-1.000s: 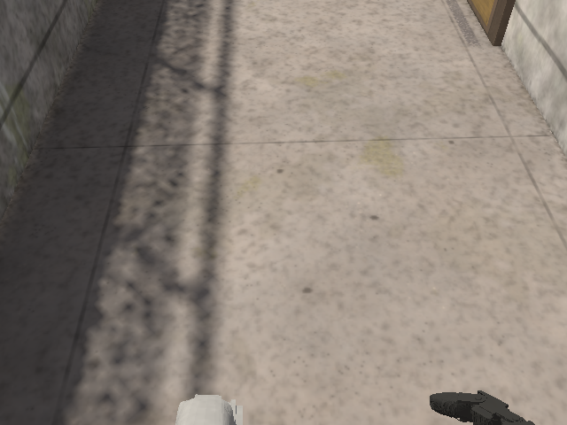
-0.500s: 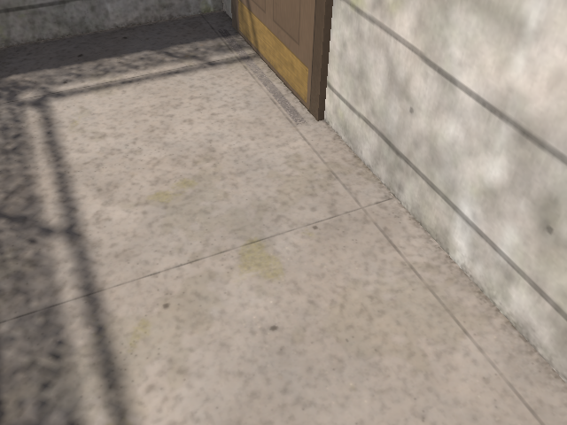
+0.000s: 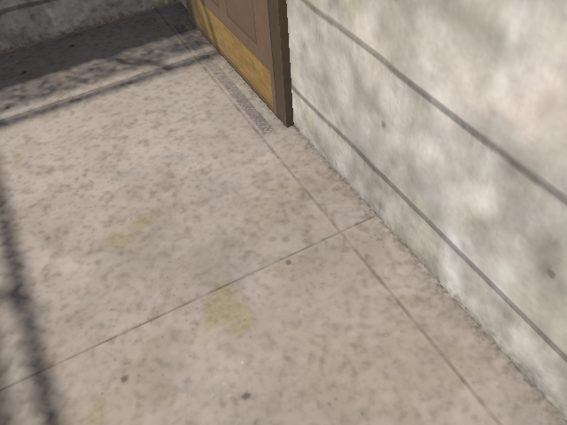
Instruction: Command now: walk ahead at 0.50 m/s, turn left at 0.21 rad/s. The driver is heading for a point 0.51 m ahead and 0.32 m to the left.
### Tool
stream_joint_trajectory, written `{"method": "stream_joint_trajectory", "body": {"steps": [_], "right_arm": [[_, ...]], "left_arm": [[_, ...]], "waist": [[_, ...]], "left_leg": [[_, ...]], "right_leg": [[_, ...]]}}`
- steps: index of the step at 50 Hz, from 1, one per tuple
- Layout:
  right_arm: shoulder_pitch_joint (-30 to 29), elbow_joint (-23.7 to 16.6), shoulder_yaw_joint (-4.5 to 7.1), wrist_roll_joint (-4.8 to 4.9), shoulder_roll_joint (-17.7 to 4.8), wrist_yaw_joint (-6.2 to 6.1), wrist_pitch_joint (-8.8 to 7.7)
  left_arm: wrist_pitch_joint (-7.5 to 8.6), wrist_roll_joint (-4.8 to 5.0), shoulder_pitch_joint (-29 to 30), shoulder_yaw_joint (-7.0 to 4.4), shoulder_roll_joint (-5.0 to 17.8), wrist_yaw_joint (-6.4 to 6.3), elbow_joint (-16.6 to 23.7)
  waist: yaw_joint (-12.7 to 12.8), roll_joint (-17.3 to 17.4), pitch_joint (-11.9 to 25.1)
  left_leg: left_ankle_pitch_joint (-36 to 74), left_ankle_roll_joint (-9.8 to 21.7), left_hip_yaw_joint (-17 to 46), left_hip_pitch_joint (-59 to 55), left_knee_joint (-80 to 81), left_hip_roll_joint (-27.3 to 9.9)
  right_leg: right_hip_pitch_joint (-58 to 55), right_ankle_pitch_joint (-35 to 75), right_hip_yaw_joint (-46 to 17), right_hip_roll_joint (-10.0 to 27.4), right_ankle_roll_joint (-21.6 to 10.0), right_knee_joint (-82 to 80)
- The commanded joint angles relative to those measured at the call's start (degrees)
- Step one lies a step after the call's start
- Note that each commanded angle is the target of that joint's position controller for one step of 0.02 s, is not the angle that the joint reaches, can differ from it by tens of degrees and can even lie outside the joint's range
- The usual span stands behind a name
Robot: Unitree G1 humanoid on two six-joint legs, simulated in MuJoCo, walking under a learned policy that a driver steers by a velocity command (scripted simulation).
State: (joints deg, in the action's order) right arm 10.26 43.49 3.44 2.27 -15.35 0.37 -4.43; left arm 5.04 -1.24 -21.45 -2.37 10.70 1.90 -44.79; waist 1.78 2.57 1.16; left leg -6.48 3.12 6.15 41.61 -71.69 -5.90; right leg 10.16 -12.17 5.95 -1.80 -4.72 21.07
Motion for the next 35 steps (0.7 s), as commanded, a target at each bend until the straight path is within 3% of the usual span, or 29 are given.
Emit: {"method": "stream_joint_trajectory", "body": {"steps": [1, 3, 5, 7, 11, 12, 14, 15, 16, 17, 18, 19, 20, 21, 22, 23, 25, 27, 31, 33, 35], "right_arm": [[0.3, -2.5, 1.26, -0.72, -3.4, -0.82, 0.67], [-4.3, -4.1, 1.07, -1.52, -2.7, -0.09, 0.37], [-6.0, -4.3, 1.04, -1.36, -2.2, 0.84, 0.23], [-6.4, -4.6, 0.71, -1.35, -1.0, 1.37, 0.46], [-12.7, -7.8, -0.38, -1.59, 0.8, 3.63, -0.15], [-13.0, -8.4, -0.21, -1.09, 0.3, 4.5, -0.44], [-10.5, -8.8, 0.5, -0.87, -1.8, 4.8, -0.5], [-6.4, -8.1, 1.07, -0.9, -3.3, 4.58, -0.19], [1.4, -6.6, 2.11, -0.89, -6.0, 4.21, 0.21], [11.7, -4.1, 3.73, -1.23, -9.5, 3.52, 0.62], [17.0, -3.1, 4.56, -2.12, -12.6, 2.05, 1.49], [13.0, -5.5, 5.16, -2.67, -17.0, 1.56, 1.36], [13.7, -6.4, 4.25, -2.56, -13.0, 1.63, 1.06], [12.9, -6.4, 3.87, -2.14, -9.9, 1.22, 0.72], [7.6, -7.4, 3.01, -1.27, -8.7, 1.25, 0.32], [4.3, -8.3, 2.16, -1.03, -6.4, 1.21, -0.11], [2.3, -9.1, 1.78, -1.78, -5.9, 0.62, -0.28], [3.1, -8.3, 2.1, -1.83, -7.6, 0.38, -0.62], [6.4, -6.8, 2.23, -0.94, -8.8, -1.03, 0.84], [7.7, -6.5, 2.27, -0.61, -8.7, -1.24, 1.54], [8.7, -6.3, 2.25, -0.59, -8.7, -1.3, 2.06]], "left_arm": [[1.65, -0.49, 2.5, -1.95, 8.4, -0.86, 2.8], [1.93, -0.81, 2.1, -1.56, 8.4, -2.0, 2.0], [2.12, -0.61, 1.8, -1.44, 9.2, -3.17, 1.4], [1.87, -0.09, -0.9, -0.92, 7.7, -3.31, -0.8], [0.45, 0.2, -1.0, -1.18, 9.5, -3.57, -1.7], [0.12, 0.16, -0.3, -1.49, 10.6, -4.19, -1.4], [-0.69, 0.39, 0.1, -2.08, 13.1, -4.76, -0.9], [-1.25, 0.5, 1.1, -2.45, 14.1, -5.04, -0.3], [-1.71, 0.61, 2.3, -2.77, 15.0, -5.1, 0.4], [-2.01, 1.71, 4.8, -3.19, 15.9, -4.71, 0.9], [-0.99, 1.4, 4.7, -2.54, 14.0, -4.32, 2.4], [1.02, 0.2, -3.5, 0.35, 3.6, -2.89, 4.7], [3.77, 2.11, -0.9, -0.27, 8.9, -1.7, 6.4], [4.71, 3.53, 6.4, -0.71, 11.5, -1.45, 8.9], [4.74, 2.45, 9.6, -0.62, 11.4, -1.92, 10.6], [4.08, 0.92, 10.4, -0.9, 11.7, -2.61, 10.7], [2.49, 0.08, 7.2, -1.36, 11.9, -2.82, 10.7], [1.34, -0.52, 6.8, -1.28, 11.0, -3.23, 10.5], [0.78, -0.23, 15.9, -0.25, 8.0, -3.92, 12.8], [0.93, 0.28, 20.4, 0.1, 7.1, -3.32, 13.4], [1.34, 0.76, 23.1, -0.21, 8.0, -2.62, 13.6]], "waist": [[-1.6, -6.0, -3.2], [-0.7, -6.1, -4.2], [0.1, -6.0, -4.3], [1.2, -6.8, -5.5], [3.0, -5.8, -8.3], [2.2, -6.6, -8.4], [0.1, -9.7, -5.3], [-2.4, -11.8, -3.3], [-6.5, -13.1, 0.3], [-11.7, -11.5, 4.6], [-13.7, -4.8, 9.8], [-4.4, 15.8, 16.4], [-7.9, 8.3, 26.6], [-9.1, 2.8, 18.4], [-5.0, -5.4, 9.0], [-2.9, -7.6, 6.4], [0.2, -4.6, 3.5], [0.8, -4.1, 2.0], [-2.6, 0.0, 1.3], [-4.9, 2.2, 2.7], [-6.3, 2.9, 2.9]], "left_leg": [[8.1, -1.0, 4.2, 8.1, 5.6, 0.1], [13.9, -1.5, 1.8, 7.9, 13.5, 1.6], [18.1, -1.7, -0.4, 6.6, 19.3, 2.0], [17.5, -1.0, -0.7, 9.4, 22.5, 2.7], [14.7, 0.3, -7.5, 7.7, 33.4, 3.6], [14.4, 0.7, -9.7, 3.9, 35.9, 4.9], [8.6, 2.3, -13.5, -2.5, 36.3, 8.2], [4.1, 3.6, -14.5, -6.0, 35.9, 10.0], [1.6, 5.1, -14.1, -13.3, 36.2, 11.2], [5.4, 7.5, -11.8, -25.5, 42.2, 11.6], [6.6, 9.8, -1.1, -42.5, 41.0, 6.0], [11.1, 23.3, 29.1, -64.0, 40.7, -8.9], [-2.1, 26.7, 42.9, -66.9, 51.0, -11.8], [-5.3, 21.2, 35.0, -60.4, 53.2, -9.2], [0.0, 18.0, 28.4, -47.4, 54.9, -7.5], [6.2, 16.9, 23.7, -39.4, 55.5, -5.5], [10.2, 16.5, 18.9, -30.3, 57.4, -2.2], [15.9, 15.7, 15.4, -25.8, 57.5, -0.8], [14.7, 11.9, 10.2, -23.1, 55.8, 3.9], [11.0, 10.6, 10.4, -24.7, 54.0, 4.8], [10.7, 9.8, 12.1, -27.0, 51.6, 4.1]], "right_leg": [[-0.9, 9.5, -8.2, 14.4, -3.4, -13.0], [-1.2, 13.7, -4.7, 14.2, -2.5, -14.1], [-3.3, 15.8, -1.5, 14.2, -1.2, -15.1], [-9.6, 20.0, 0.6, 15.0, -0.6, -14.2], [-15.1, 26.0, 4.8, 16.1, 0.5, -12.2], [-15.0, 33.2, 5.8, 16.1, 1.0, -10.8], [-18.3, 53.3, 6.6, 16.5, 1.5, -4.2], [-20.1, 63.4, 6.6, 16.8, 1.5, 1.4], [-20.1, 68.9, 6.2, 17.1, 1.4, 10.4], [-16.5, 65.2, 6.9, 15.1, 2.3, 23.1], [-2.5, 42.2, 5.5, 11.3, 3.8, 41.2], [25.0, -21.3, -1.2, -2.6, 7.6, 67.8], [30.7, -19.6, -15.8, -2.7, 6.3, 75.0], [33.5, -14.8, -15.7, 0.5, 4.6, 71.3], [33.5, -9.8, -14.2, 3.1, 4.1, 64.8], [30.4, -7.8, -13.5, 5.0, 4.7, 60.7], [26.0, -6.2, -12.9, 6.9, 5.8, 55.7], [26.0, -5.1, -11.4, 7.9, 7.1, 49.4], [25.2, 5.7, -8.8, 5.9, 9.5, 29.8], [22.8, 12.3, -8.5, 3.7, 9.6, 20.6], [21.2, 14.8, -8.2, 1.8, 9.3, 14.7]]}}
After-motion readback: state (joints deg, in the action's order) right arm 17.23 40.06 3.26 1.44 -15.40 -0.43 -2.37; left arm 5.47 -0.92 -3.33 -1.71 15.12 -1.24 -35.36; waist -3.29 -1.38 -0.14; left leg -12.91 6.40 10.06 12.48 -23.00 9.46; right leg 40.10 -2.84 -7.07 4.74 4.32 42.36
